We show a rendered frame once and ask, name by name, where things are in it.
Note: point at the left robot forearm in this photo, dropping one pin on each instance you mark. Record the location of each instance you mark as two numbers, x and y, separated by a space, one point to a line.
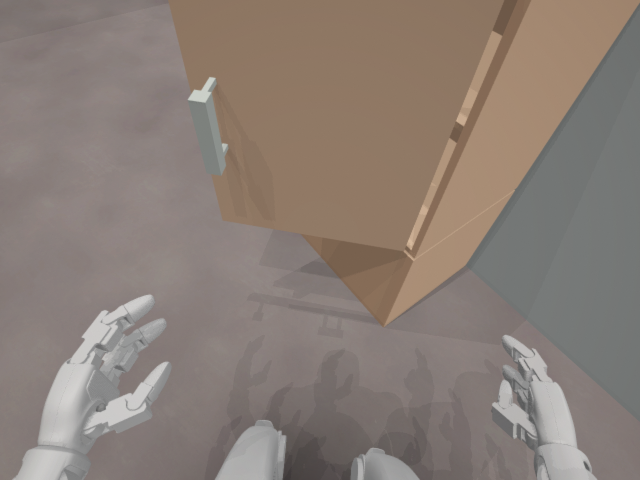
53 463

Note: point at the right robot forearm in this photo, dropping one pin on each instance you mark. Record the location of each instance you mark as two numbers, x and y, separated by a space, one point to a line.
561 462

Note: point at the robot left shin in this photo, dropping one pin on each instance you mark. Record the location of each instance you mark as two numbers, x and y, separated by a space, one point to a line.
264 423

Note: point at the robot left hand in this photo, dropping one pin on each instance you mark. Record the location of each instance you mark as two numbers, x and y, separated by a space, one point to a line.
69 417

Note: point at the cupboard door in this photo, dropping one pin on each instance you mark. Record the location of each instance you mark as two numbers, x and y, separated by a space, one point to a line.
336 112

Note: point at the robot right hand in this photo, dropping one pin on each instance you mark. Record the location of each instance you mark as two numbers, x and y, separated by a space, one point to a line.
542 401

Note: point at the right robot thigh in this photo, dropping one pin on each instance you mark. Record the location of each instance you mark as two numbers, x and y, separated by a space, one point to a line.
377 466

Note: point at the handle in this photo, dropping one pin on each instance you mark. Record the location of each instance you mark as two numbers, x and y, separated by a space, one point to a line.
206 126

